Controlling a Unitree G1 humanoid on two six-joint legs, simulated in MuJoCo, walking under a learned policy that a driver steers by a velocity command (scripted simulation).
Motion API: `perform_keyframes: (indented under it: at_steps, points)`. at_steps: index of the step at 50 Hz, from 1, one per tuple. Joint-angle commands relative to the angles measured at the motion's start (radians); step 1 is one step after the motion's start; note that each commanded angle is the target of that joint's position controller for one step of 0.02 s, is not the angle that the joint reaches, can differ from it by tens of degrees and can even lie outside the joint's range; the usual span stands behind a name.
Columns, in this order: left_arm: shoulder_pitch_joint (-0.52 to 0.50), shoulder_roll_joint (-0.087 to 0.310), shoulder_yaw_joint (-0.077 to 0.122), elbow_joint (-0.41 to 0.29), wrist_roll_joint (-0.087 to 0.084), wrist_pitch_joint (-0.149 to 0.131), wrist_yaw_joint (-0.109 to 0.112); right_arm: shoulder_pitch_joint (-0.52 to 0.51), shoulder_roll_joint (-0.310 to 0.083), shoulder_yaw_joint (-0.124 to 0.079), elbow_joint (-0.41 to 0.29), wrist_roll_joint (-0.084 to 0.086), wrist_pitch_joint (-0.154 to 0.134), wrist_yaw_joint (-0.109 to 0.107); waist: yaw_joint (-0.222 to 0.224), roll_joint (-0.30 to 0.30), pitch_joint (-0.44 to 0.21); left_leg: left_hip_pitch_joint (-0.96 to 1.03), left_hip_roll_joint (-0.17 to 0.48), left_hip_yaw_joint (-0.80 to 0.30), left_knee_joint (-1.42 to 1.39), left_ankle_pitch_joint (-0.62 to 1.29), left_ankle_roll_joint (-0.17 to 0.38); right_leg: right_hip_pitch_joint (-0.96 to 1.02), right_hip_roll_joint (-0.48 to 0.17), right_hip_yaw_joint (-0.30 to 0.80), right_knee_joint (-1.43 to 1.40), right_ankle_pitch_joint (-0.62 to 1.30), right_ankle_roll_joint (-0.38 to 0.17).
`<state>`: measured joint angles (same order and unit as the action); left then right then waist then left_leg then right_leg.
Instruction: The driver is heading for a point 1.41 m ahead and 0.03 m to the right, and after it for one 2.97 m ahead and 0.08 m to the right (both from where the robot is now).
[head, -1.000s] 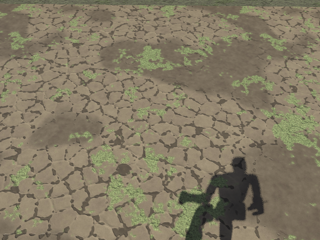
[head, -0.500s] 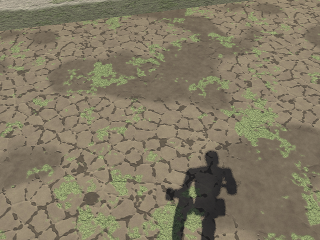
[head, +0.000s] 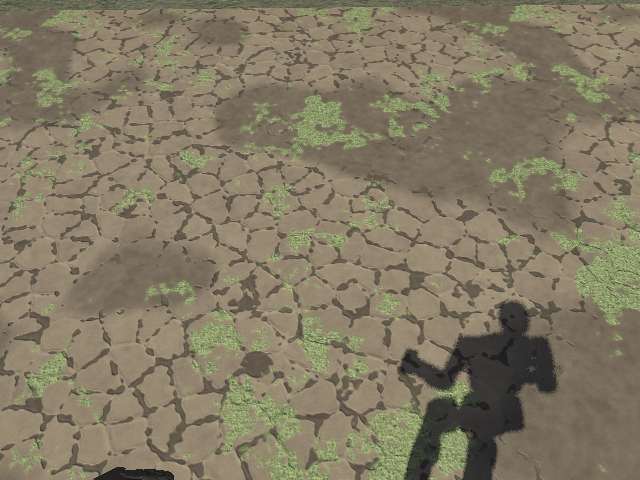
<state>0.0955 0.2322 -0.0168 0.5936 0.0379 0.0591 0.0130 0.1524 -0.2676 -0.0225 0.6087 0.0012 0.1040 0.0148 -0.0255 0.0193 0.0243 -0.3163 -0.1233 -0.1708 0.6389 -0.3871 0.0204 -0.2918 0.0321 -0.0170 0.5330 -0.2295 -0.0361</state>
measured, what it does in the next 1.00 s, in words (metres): steps on the spot: left foot, then right foot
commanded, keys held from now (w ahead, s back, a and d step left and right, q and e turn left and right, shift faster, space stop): q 0.16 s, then no key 0.78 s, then w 0.06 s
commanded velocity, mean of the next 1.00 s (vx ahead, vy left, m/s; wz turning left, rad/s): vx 0.02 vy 0.00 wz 0.22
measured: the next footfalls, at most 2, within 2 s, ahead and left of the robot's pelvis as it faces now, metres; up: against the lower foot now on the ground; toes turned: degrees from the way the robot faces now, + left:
left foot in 0.26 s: +0.04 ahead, +0.12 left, +0.00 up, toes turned +9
right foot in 0.56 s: +0.06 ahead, -0.12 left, +0.00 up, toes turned +13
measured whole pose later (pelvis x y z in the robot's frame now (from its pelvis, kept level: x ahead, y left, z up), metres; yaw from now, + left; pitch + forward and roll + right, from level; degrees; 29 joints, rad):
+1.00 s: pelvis +0.02 -0.01 +0.01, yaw +11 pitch +0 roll +0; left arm 0.22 0.24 -0.06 0.72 0.02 0.07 0.01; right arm 0.20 -0.24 0.05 0.63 -0.02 0.07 -0.01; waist 0.00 0.01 -0.01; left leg -0.17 0.00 -0.08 0.36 -0.19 -0.03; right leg -0.13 0.03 0.05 0.34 -0.21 -0.01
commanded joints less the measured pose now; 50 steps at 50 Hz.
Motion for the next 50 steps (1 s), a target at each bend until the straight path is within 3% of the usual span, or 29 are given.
perform_keyframes:
  at_steps: [1, 3, 6, 7, 8, 9, 11, 13, 14, 15, 16, 17, 19, 21, 25, 26, 28, 29, 30, 32, 35, 36, 39, 40, 43, 47, 48, 49, 50]
  points:
    - [0.035, 0.130, 0.035, -0.060, -0.011, -0.027, 0.012, -0.078, -0.109, -0.037, -0.101, -0.007, -0.020, -0.004, 0.040, -0.149, -0.098, -0.205, 0.038, 0.055, 0.219, -0.124, -0.041, 0.209, -0.321, 0.293, -0.132, 0.565, -0.194]
    - [0.024, 0.129, 0.038, -0.052, -0.010, -0.039, 0.016, -0.055, -0.111, -0.043, -0.091, -0.002, -0.014, -0.003, 0.002, -0.135, -0.121, -0.189, 0.059, 0.075, 0.304, -0.094, -0.058, 0.185, -0.298, 0.220, -0.108, 0.657, -0.188]
    - [0.014, 0.122, 0.040, -0.047, -0.001, -0.037, 0.006, -0.069, -0.096, -0.035, -0.089, -0.004, 0.010, 0.001, -0.010, -0.137, -0.125, -0.130, 0.071, 0.119, 0.258, -0.074, -0.059, 0.126, -0.257, 0.127, -0.104, 0.555, -0.162]
    - [0.016, 0.200, 0.066, -0.046, 0.006, -0.015, 0.006, -0.013, -0.076, -0.018, -0.105, 0.000, 0.018, -0.005, -0.007, -0.140, -0.098, -0.134, 0.141, 0.097, 0.263, -0.113, -0.037, 0.133, -0.324, 0.194, -0.170, 0.357, -0.221]
    - [0.020, 0.185, 0.067, -0.050, -0.004, 0.000, 0.006, -0.050, -0.088, -0.017, -0.113, 0.003, 0.017, -0.003, 0.017, -0.084, -0.081, -0.137, 0.164, 0.102, 0.228, -0.099, -0.025, 0.118, -0.327, 0.201, -0.184, 0.235, -0.228]
    - [0.015, 0.187, 0.070, -0.044, -0.014, 0.007, 0.009, -0.075, -0.092, -0.017, -0.124, 0.016, 0.012, 0.000, 0.025, -0.069, -0.068, -0.113, 0.160, 0.116, 0.160, -0.083, -0.017, 0.099, -0.310, 0.189, -0.195, 0.145, -0.223]
    - [0.013, 0.190, 0.071, -0.023, -0.029, 0.023, 0.016, -0.049, -0.088, -0.012, -0.114, 0.021, -0.002, 0.001, 0.017, -0.059, -0.091, -0.021, 0.138, 0.164, -0.016, 0.038, 0.012, 0.084, -0.290, 0.171, -0.183, 0.047, -0.204]
    - [0.037, 0.186, 0.066, 0.005, -0.041, 0.024, 0.012, 0.010, -0.085, -0.003, -0.112, -0.010, -0.008, -0.002, 0.003, -0.033, -0.110, 0.130, 0.144, 0.125, -0.163, 0.172, 0.057, 0.011, -0.244, 0.134, -0.154, -0.104, -0.124]
    - [0.026, 0.145, 0.047, -0.022, -0.027, 0.018, 0.003, -0.004, -0.154, -0.014, -0.125, -0.021, -0.006, -0.002, 0.033, 0.123, -0.102, 0.144, 0.248, -0.078, -0.223, 0.086, 0.118, -0.099, -0.149, 0.018, -0.067, -0.219, -0.047]
    - [-0.026, 0.122, 0.037, -0.035, -0.019, 0.004, -0.002, -0.006, -0.157, -0.015, -0.141, -0.019, -0.007, 0.000, -0.004, 0.217, -0.065, 0.104, 0.324, -0.235, -0.355, -0.012, 0.185, -0.130, -0.052, -0.054, 0.079, -0.214, 0.016]
    - [-0.063, 0.129, 0.039, -0.046, -0.023, -0.006, -0.007, -0.001, -0.137, -0.005, -0.146, -0.034, -0.014, -0.003, -0.025, 0.206, -0.038, 0.127, 0.366, -0.302, -0.388, 0.010, 0.220, -0.206, -0.049, 0.015, 0.167, -0.246, 0.034]
    - [-0.054, 0.136, 0.043, -0.034, -0.037, -0.014, -0.009, -0.006, -0.144, -0.006, -0.129, -0.040, -0.029, -0.013, -0.002, 0.172, -0.031, 0.131, 0.375, -0.289, -0.380, 0.059, 0.220, -0.249, -0.057, 0.064, 0.249, -0.279, 0.038]
    - [0.009, 0.155, 0.049, -0.002, -0.027, -0.014, -0.008, -0.035, -0.120, 0.003, -0.129, -0.035, -0.049, -0.023, 0.027, 0.083, -0.083, 0.148, 0.357, -0.214, -0.336, 0.221, 0.205, -0.245, -0.074, 0.115, 0.324, -0.275, 0.053]
    - [0.059, 0.137, 0.040, 0.022, -0.019, -0.004, -0.003, -0.055, -0.093, 0.014, -0.122, -0.026, -0.051, -0.019, 0.047, 0.058, -0.115, 0.118, 0.319, -0.146, -0.319, 0.303, 0.188, -0.164, -0.079, 0.115, 0.299, -0.255, 0.066]
    - [0.074, 0.104, 0.015, 0.030, -0.011, 0.003, -0.005, -0.044, -0.071, 0.021, -0.100, -0.009, -0.037, -0.009, 0.039, 0.066, -0.105, 0.084, 0.285, -0.135, -0.333, 0.197, 0.169, -0.023, -0.070, 0.089, 0.074, -0.151, 0.049]
    - [0.095, 0.094, 0.010, 0.036, -0.006, 0.001, -0.008, -0.054, -0.063, 0.025, -0.093, -0.002, -0.035, -0.007, 0.055, 0.066, -0.105, 0.066, 0.274, -0.134, -0.337, 0.137, 0.153, 0.041, -0.070, 0.085, -0.024, -0.066, 0.036]
    - [0.115, 0.096, -0.004, 0.033, 0.020, -0.007, -0.015, -0.026, -0.049, 0.032, -0.065, 0.000, -0.045, 0.000, 0.057, 0.038, -0.114, 0.012, 0.238, -0.115, -0.349, 0.013, 0.094, 0.189, -0.115, 0.115, -0.124, 0.054, 0.010]
    - [0.079, 0.142, 0.002, 0.028, 0.004, -0.009, -0.018, -0.021, -0.063, 0.028, -0.071, -0.006, -0.048, 0.009, 0.027, -0.003, -0.062, 0.003, 0.191, -0.070, -0.369, -0.035, 0.067, 0.121, -0.112, 0.133, -0.119, -0.034, -0.012]
    - [0.072, 0.150, 0.003, 0.032, -0.013, -0.013, -0.022, -0.042, -0.071, 0.028, -0.076, -0.019, -0.048, 0.013, 0.040, -0.031, -0.027, 0.037, 0.170, -0.037, -0.355, -0.021, 0.044, 0.047, -0.113, 0.154, -0.157, -0.092, -0.022]
    - [0.054, 0.137, -0.007, 0.041, -0.015, -0.019, -0.025, -0.036, -0.059, 0.030, -0.080, -0.024, -0.048, 0.012, 0.024, -0.074, -0.016, 0.105, 0.157, -0.004, -0.307, 0.078, 0.032, 0.009, -0.115, 0.165, -0.203, -0.085, -0.017]
    - [0.069, 0.126, -0.015, 0.050, -0.015, -0.026, -0.022, -0.015, -0.052, 0.034, -0.078, -0.026, -0.048, 0.005, 0.022, -0.056, -0.031, 0.120, 0.156, 0.009, -0.299, 0.155, 0.036, 0.045, -0.111, 0.167, -0.218, -0.036, -0.022]
    - [0.072, 0.114, -0.021, 0.043, -0.003, -0.022, -0.025, -0.016, -0.033, 0.043, -0.089, -0.029, -0.046, 0.008, 0.018, -0.055, -0.050, 0.143, 0.161, 0.006, -0.300, 0.180, 0.041, 0.054, -0.111, 0.168, -0.226, -0.019, -0.026]
    - [0.075, 0.112, -0.024, 0.038, -0.003, -0.014, -0.027, -0.017, -0.045, 0.044, -0.091, -0.028, -0.047, 0.008, 0.025, -0.028, -0.048, 0.135, 0.165, 0.010, -0.303, 0.205, 0.033, 0.090, -0.106, 0.169, -0.238, 0.020, -0.035]
    - [0.092, 0.122, -0.021, 0.050, -0.009, -0.011, -0.019, -0.005, -0.034, 0.048, -0.086, -0.026, -0.041, -0.003, 0.018, -0.044, -0.037, 0.114, 0.167, 0.010, -0.323, 0.226, 0.029, 0.120, -0.100, 0.171, -0.246, 0.071, -0.041]
    - [0.113, 0.119, -0.022, 0.056, -0.011, -0.007, -0.004, 0.007, -0.053, 0.048, -0.075, -0.028, -0.045, -0.020, 0.028, -0.005, -0.051, 0.108, 0.168, 0.020, -0.333, 0.264, 0.010, 0.184, -0.101, 0.171, -0.245, 0.162, -0.049]
    - [0.125, 0.120, -0.022, 0.065, -0.009, 0.001, 0.008, 0.016, -0.060, 0.051, -0.068, -0.027, -0.054, -0.028, 0.033, -0.011, -0.068, 0.113, 0.172, 0.027, -0.334, 0.293, 0.000, 0.229, -0.096, 0.170, -0.250, 0.237, -0.052]
    - [0.139, 0.125, -0.023, 0.071, -0.009, -0.001, 0.006, 0.032, -0.056, 0.054, -0.060, -0.033, -0.053, -0.030, 0.034, -0.025, -0.080, 0.129, 0.171, 0.029, -0.342, 0.270, 0.000, 0.241, -0.087, 0.165, -0.263, 0.188, -0.044]
    - [0.046, 0.039, -0.034, 0.055, -0.036, -0.006, -0.006, -0.039, -0.024, 0.044, -0.038, -0.009, -0.042, -0.031, 0.014, 0.002, -0.100, 0.147, 0.176, 0.053, -0.326, 0.286, -0.023, 0.203, -0.081, 0.137, -0.206, 0.185, 0.000]
    - [0.056, 0.039, -0.035, 0.050, -0.034, -0.009, -0.010, -0.038, -0.023, 0.046, -0.038, -0.011, -0.036, -0.033, 0.021, -0.003, -0.127, 0.153, 0.167, 0.059, -0.307, 0.253, -0.023, 0.206, -0.067, 0.132, -0.207, 0.131, 0.009]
